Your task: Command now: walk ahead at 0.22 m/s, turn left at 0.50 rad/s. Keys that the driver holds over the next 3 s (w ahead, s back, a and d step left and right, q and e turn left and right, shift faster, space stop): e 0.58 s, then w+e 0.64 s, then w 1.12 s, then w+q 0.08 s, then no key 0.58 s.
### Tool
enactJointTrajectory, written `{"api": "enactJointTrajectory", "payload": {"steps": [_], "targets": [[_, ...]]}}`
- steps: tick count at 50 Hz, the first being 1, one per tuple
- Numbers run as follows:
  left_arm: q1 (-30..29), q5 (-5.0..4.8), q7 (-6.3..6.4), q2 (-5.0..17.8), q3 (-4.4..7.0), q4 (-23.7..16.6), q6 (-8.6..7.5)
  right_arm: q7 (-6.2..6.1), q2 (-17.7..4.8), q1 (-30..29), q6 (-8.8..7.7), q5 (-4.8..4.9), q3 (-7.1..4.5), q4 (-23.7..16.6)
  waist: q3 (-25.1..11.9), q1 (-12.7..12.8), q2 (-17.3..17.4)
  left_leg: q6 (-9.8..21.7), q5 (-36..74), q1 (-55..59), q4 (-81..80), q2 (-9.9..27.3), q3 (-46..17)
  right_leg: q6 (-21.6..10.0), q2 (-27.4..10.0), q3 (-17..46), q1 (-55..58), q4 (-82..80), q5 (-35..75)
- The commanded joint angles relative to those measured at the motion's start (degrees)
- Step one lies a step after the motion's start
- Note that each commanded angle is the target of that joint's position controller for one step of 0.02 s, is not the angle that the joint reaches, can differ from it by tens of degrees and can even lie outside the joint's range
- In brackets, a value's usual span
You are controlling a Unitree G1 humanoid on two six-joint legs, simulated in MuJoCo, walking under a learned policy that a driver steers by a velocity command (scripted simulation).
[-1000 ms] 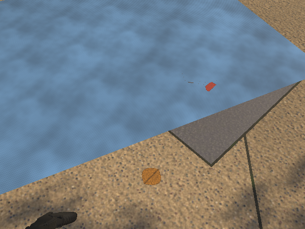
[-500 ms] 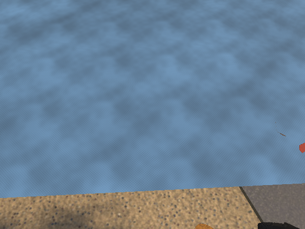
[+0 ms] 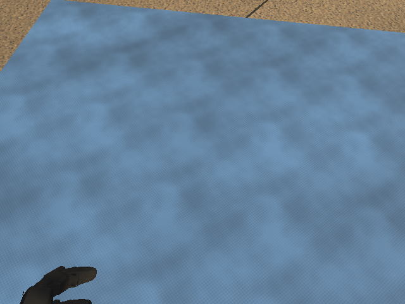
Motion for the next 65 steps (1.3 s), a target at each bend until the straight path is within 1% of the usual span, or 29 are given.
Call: {"api": "enactJointTrajectory", "payload": {"steps": [1, 2, 3, 5, 6, 10, 17, 18, 20, 21, 24, 29, 34, 36, 37, 38, 39, 40, 41, 43, 47, 54, 57, 59, 60, 61, 62, 63, 65], "targets": [[11.28, 1.83, 0.57, 11.63, 3.61, -2.04, -1.36, -0.53, -2.40, -4.71, -0.69, -1.07, -0.13, -6.74, -15.11, 8.23, 2.31, -0.05, 17.25, -7.54, 20.33, 5.06, -4.07, -6.47, -11.80, 7.51, 27.58, -0.72, 23.03], [13.22, 2.84, 0.54, 13.07, 3.51, -1.30, -0.52, -0.34, 0.51, 9.04, -1.02, -0.94, 0.77, -5.54, -22.25, 2.37, -13.71, -3.90, -20.92, -22.40, 36.79, -2.90, -0.37, -19.14, -26.41, 27.76, 43.77, 0.85, 39.29], [13.07, 0.43, 0.17, 10.64, 3.44, -0.79, 0.23, -0.04, -5.74, 13.10, -0.85, -0.36, 0.13, -3.33, -24.46, 2.45, -12.34, -5.42, -17.28, -25.87, 44.15, 1.89, -1.56, -21.80, -27.64, 35.84, 41.87, -1.53, 20.83], [6.98, 0.50, -0.04, 2.54, 0.48, -1.99, 1.51, -0.55, -7.51, 1.71, 1.11, -0.67, -0.36, -3.10, -13.17, 4.71, -2.98, -7.25, -9.37, -26.22, 42.70, 5.95, 1.73, -16.10, -18.18, 21.49, 29.11, -4.28, 4.13], [4.44, 0.30, -0.24, 1.96, -0.09, -2.10, 2.15, -0.79, -6.97, -1.79, 1.86, -1.63, -0.34, -4.18, -8.97, 4.15, -2.57, -7.64, -7.52, -24.42, 38.14, 7.53, 3.49, -14.77, -15.37, 18.50, 22.36, -6.02, 1.44], [4.28, 0.03, 0.27, 8.04, 2.04, -1.08, 3.93, -0.85, -1.78, -3.52, 1.38, -1.91, 1.15, -4.81, -6.77, 3.09, -7.39, -7.74, -5.23, -11.71, 15.20, 6.25, 9.63, -13.42, -8.79, 11.18, 13.95, -7.16, 10.57], [4.79, -2.09, 1.61, 9.07, 3.06, -2.19, 6.56, -0.46, -3.34, -5.92, 0.95, -1.64, 0.22, -4.73, -5.97, 2.50, -6.04, -3.74, 10.07, -2.43, -3.44, 4.90, 9.44, -11.20, -8.04, 17.78, 9.91, -7.46, -14.68], [5.71, -2.08, 1.82, 8.15, 2.85, -2.19, 6.67, -0.46, -4.72, -5.40, 0.67, -2.08, -0.22, -5.10, -6.11, 2.30, -4.49, -2.06, 11.40, 1.80, -5.47, 8.10, 7.39, -9.21, -6.57, 16.96, 6.15, -5.39, -18.09], [5.40, -2.07, 1.74, 5.45, 2.31, -4.30, 6.18, -0.47, -10.05, -4.49, 0.81, -3.89, -1.87, -4.70, -4.17, 3.46, 15.28, 7.29, 14.04, 1.12, -12.55, 23.08, -7.73, -3.23, 3.81, 1.63, -3.49, 10.28, -28.61], [6.39, -1.50, 1.58, 7.66, 3.18, -3.88, 5.85, -0.60, -8.61, -7.28, 0.42, -4.38, -1.51, -6.28, -3.83, 2.96, 17.01, 11.72, 23.11, 0.38, -14.37, 29.18, -12.31, -0.96, 3.12, -0.53, -5.25, 24.31, -35.11], [11.78, -1.73, 1.80, 8.48, 4.48, -0.98, 7.47, -1.16, -5.40, -13.23, -0.60, -2.06, -0.59, -7.75, -3.64, 5.80, 8.56, 8.94, 36.95, 2.28, -9.90, 25.07, -2.46, 2.23, 0.68, 0.91, -8.36, 40.12, -31.00], [6.77, -2.14, 0.48, 4.09, 2.44, -4.74, 8.48, -1.24, -7.24, -11.70, 0.92, -1.79, -1.56, -6.52, -4.60, 2.93, 11.52, 7.99, 37.57, 3.28, -8.65, 21.90, 7.20, 4.13, -1.58, -5.00, -2.88, 26.66, -25.17], [7.96, -2.20, -1.18, 6.18, 2.86, -6.35, 8.41, 0.00, -10.27, -9.59, 0.46, 0.13, -2.64, -5.04, -4.16, 3.22, 12.61, 6.63, 5.66, -2.56, -11.17, 23.98, 7.15, -1.23, -0.42, -10.21, 9.41, 9.50, -21.90], [16.86, -2.28, -0.73, 7.56, 4.05, -2.56, 7.82, 0.54, -7.00, -9.20, -0.17, 0.09, -1.70, -4.12, -4.74, 6.79, 8.36, 3.04, -1.67, -11.17, -2.66, 20.87, 12.00, -4.36, 2.32, -10.83, 23.79, 1.78, -20.59], [23.12, -2.51, -0.03, 11.62, 5.39, -1.32, 7.24, 0.97, -2.84, -10.51, -0.59, -1.38, -0.43, -4.94, -5.28, 8.87, -3.56, -1.92, -6.11, -22.62, 16.44, 16.21, 18.66, -8.42, -7.44, 4.85, 33.22, -3.55, -23.00], [25.09, -1.26, -0.41, 19.56, 6.58, -2.91, 5.63, 0.75, -1.57, -16.71, -1.87, -1.78, 0.23, -10.74, -3.78, 10.21, -16.74, -4.93, -14.68, -43.99, 31.60, 5.80, 15.33, -21.27, -21.62, 37.70, 37.05, -12.96, -34.10], [24.62, -0.32, -0.71, 14.94, 5.25, -3.23, 3.96, 1.00, -5.61, -19.63, -3.39, 0.20, -0.64, -10.87, -2.44, 11.88, -9.59, -3.93, -12.60, -46.92, 37.90, 8.83, 7.34, -23.88, -23.57, 39.89, 35.04, -16.32, -38.03], [21.89, -0.46, -0.43, 11.39, 3.90, -3.18, 3.10, 1.56, -7.40, -18.76, -4.26, 0.93, -1.18, -10.27, 0.89, 9.44, -8.67, -2.63, -6.33, -47.14, 37.44, 10.57, 6.61, -21.31, -21.39, 34.41, 32.52, -15.85, -37.50], [19.67, -1.00, -0.08, 9.50, 3.23, -3.76, 2.76, 1.58, -7.63, -16.99, -4.78, -0.21, -1.46, -8.54, 2.03, 7.87, -4.93, -2.51, -0.57, -45.13, 35.59, 12.00, 6.97, -18.55, -18.22, 28.28, 30.04, -14.71, -33.79], [16.60, -1.08, 0.81, 8.54, 2.54, -4.50, 3.18, 1.63, -7.23, -15.82, -5.35, -1.99, -1.67, -7.45, 1.97, 6.03, -4.53, -3.75, 8.16, -39.21, 29.34, 12.39, 7.76, -15.69, -13.51, 20.06, 25.74, -15.33, -22.84], [18.69, -1.20, 1.98, 9.42, 2.90, -3.43, 3.14, 2.18, -3.68, -18.19, -5.48, -1.79, -0.35, -6.59, 0.85, 6.66, -2.92, -6.22, 19.43, -32.65, 15.80, 9.24, 9.90, -14.17, -9.59, 12.15, 23.08, -15.08, -10.48], [23.60, -2.59, 2.42, 10.84, 3.67, -0.48, 3.64, 3.85, -4.00, -25.87, -6.42, -0.30, 0.23, -8.44, 2.23, 9.09, -4.55, -5.92, 23.45, -23.35, -0.80, 6.46, 8.65, -13.06, -10.61, 15.76, 21.89, -11.32, -9.49], [22.24, -2.38, 2.46, 11.11, 4.04, -0.61, 4.11, 3.76, -6.20, -21.89, -7.00, -0.13, -0.73, -7.79, 0.82, 6.50, -6.90, -3.77, 18.69, -15.94, -2.98, 5.96, 8.94, -11.41, -11.21, 18.60, 23.26, -7.14, -3.46], [20.32, -1.74, 2.05, 8.24, 3.08, -1.89, 4.12, 2.90, -9.37, -10.09, -7.38, -0.88, -2.42, -5.46, -7.49, 0.24, -5.58, 0.33, 18.76, 3.54, -5.26, 8.63, 7.83, -8.22, -5.65, 15.32, 19.00, 7.58, 4.76], [20.63, -0.28, 2.05, 4.58, 1.72, -3.71, 3.98, 2.24, -13.16, 0.23, -7.03, -1.76, -3.12, -4.78, -18.12, -3.09, 2.71, 4.19, 13.44, 20.83, -3.87, 19.93, -4.32, -5.91, -0.95, 10.24, 9.79, 25.41, -8.40], [28.63, -2.78, 2.09, 1.92, 0.94, -4.96, 3.40, 2.95, -14.96, 1.99, -6.49, -2.36, -3.31, -2.61, -23.12, 1.98, 24.23, 12.10, -1.39, 33.26, -12.16, 31.16, -32.51, -3.07, 4.93, 6.72, -9.46, 42.07, -37.33], [27.03, -3.70, 2.18, 8.38, 2.18, -2.74, 3.36, 3.00, -8.71, -0.44, -6.29, -1.29, -1.86, -3.65, -15.66, 0.87, 15.48, 10.42, -10.95, 27.41, -15.17, 29.72, -31.44, -2.50, 0.20, 7.94, -14.72, 48.21, -33.34], [21.17, -3.12, 1.99, 10.45, 2.73, -3.26, 3.47, 2.66, -6.02, -2.92, -5.91, -0.91, -1.09, -3.56, -8.34, 0.00, 10.20, 8.37, -7.00, 19.73, -15.32, 27.21, -21.27, -2.43, -1.63, 5.57, -15.35, 48.26, -27.80], [16.45, -1.71, 1.69, 8.25, 2.46, -4.25, 3.27, 2.69, -4.35, -6.18, -5.44, -1.71, -0.28, -2.61, -1.73, 2.08, 5.36, 8.03, 6.29, 7.56, -17.44, 22.71, -10.54, -2.32, -4.65, 3.95, -12.04, 44.22, -22.01]]}}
